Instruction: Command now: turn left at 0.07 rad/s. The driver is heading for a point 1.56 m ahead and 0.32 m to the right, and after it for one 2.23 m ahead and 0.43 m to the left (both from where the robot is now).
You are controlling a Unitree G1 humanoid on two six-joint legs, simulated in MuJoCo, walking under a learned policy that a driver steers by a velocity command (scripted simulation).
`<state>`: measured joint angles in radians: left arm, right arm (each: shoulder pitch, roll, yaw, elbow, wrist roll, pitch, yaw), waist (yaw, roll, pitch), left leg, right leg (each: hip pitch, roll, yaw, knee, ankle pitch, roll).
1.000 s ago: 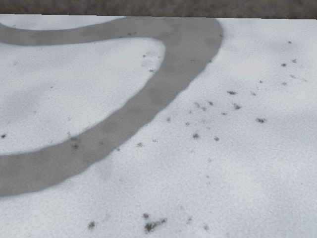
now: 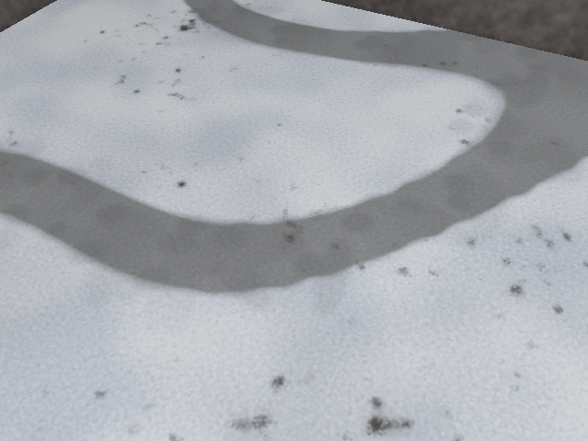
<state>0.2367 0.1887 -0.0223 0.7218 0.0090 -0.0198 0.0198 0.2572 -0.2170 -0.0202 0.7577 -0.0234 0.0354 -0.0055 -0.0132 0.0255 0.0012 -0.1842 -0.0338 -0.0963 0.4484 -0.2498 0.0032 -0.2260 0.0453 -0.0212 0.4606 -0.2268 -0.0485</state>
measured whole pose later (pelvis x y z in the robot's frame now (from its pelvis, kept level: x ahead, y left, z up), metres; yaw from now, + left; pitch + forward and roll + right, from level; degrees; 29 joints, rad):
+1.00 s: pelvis +0.01 -0.01 +0.01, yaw -1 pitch -1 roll +0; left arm 0.30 0.17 -0.01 1.08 0.00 -0.02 0.04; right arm 0.29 -0.17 0.02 1.13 -0.01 0.02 -0.05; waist 0.00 0.01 0.02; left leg -0.11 -0.01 -0.08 0.37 -0.23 -0.01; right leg -0.16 0.06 0.00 0.37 -0.19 -0.06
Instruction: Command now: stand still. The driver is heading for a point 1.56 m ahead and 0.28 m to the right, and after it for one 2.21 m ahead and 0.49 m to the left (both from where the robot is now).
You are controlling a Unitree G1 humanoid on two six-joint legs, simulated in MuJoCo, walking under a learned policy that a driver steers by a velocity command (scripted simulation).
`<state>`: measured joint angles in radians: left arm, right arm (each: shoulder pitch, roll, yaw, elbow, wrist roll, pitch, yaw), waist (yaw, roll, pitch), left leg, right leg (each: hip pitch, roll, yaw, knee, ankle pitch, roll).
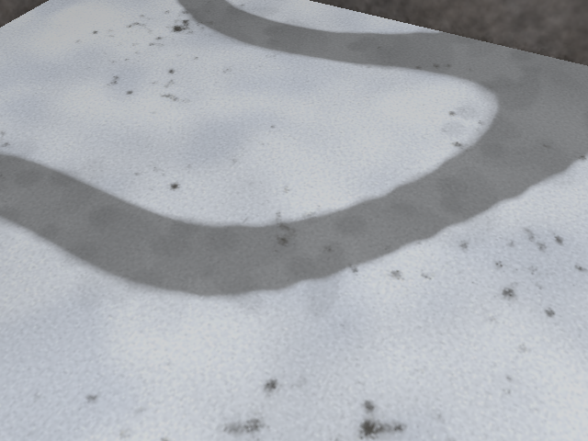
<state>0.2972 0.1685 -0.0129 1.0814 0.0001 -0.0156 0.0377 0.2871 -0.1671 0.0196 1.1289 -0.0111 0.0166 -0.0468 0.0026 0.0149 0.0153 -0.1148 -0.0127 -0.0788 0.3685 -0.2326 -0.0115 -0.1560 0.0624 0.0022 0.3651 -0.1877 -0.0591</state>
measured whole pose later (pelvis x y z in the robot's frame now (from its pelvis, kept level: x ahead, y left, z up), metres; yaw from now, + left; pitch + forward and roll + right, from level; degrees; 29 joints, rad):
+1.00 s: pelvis +0.36 -0.01 -0.02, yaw -12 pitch +0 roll -1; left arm 0.24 0.24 0.08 0.99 0.01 -0.05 -0.01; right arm 0.26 -0.18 -0.03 0.95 -0.04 -0.10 -0.01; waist 0.00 0.01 0.06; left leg -0.43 0.06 -0.01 1.25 -0.31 0.03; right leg -0.27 0.16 -0.08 0.45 -0.19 -0.17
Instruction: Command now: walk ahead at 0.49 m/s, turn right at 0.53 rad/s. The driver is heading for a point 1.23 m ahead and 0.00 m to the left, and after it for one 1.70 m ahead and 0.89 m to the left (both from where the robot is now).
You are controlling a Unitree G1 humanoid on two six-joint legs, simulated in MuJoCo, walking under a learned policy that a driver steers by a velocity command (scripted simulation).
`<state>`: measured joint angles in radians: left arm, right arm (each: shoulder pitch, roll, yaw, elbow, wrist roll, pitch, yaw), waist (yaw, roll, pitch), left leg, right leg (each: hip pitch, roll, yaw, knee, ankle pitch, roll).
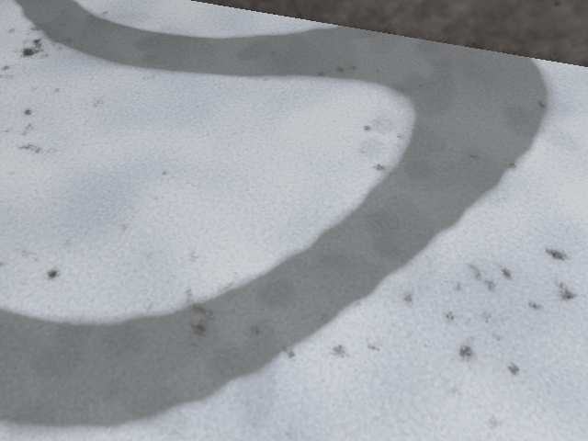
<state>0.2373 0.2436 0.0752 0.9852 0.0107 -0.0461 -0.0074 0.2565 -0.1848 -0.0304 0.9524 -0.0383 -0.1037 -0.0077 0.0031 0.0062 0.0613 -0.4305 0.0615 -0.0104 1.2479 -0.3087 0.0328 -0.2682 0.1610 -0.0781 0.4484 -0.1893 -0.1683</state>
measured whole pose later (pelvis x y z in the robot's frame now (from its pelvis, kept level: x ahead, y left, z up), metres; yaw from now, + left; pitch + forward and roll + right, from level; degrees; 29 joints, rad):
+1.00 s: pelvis +0.57 -0.07 +0.00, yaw -8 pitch +1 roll +1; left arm 0.08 0.20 0.03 0.84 0.04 -0.09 -0.01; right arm 0.43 -0.21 -0.04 0.99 0.00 -0.06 0.00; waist -0.06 0.02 0.05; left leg -0.24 -0.02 -0.01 1.02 -0.41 0.08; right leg -0.37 0.00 -0.10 0.53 -0.18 -0.07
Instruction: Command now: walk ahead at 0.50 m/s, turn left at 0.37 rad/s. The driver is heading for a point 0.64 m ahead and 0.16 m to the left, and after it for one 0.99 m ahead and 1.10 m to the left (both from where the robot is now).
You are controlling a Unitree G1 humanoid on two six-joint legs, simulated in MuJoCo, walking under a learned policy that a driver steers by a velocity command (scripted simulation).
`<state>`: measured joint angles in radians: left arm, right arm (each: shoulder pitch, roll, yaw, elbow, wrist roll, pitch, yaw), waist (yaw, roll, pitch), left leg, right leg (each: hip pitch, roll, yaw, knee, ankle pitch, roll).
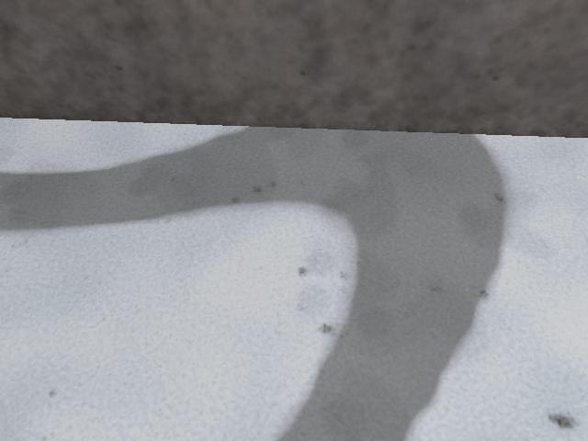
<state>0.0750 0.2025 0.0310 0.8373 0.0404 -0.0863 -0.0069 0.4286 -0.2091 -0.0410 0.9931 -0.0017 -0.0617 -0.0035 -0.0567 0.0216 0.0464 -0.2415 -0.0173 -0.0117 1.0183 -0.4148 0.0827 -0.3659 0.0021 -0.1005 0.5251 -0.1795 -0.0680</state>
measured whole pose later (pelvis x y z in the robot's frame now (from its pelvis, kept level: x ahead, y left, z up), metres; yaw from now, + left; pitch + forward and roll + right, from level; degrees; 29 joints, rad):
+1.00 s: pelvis +0.47 +0.11 -0.01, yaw +32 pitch +0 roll +1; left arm 0.11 0.24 0.02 0.76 0.01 -0.05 0.02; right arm 0.35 -0.27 -0.07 0.85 0.01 -0.02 -0.03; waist -0.07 0.00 0.10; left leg -0.21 -0.18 -0.11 0.90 -0.56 0.05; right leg -0.44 0.01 -0.06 0.53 -0.06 -0.05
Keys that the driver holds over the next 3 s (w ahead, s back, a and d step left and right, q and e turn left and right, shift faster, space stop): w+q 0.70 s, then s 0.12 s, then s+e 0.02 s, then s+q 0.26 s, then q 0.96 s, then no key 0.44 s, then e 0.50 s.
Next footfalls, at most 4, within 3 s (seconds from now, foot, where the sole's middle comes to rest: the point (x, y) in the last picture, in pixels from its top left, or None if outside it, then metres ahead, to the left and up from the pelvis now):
0.46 left None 0.35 0.13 -0.77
0.96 right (252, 364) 0.65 0.12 -0.77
1.40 left None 0.39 0.19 -0.77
1.88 right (273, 407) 0.55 0.08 -0.77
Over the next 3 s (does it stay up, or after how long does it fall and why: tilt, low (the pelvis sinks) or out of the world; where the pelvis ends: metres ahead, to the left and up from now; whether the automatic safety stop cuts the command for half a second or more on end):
stays up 0.39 0.06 0.01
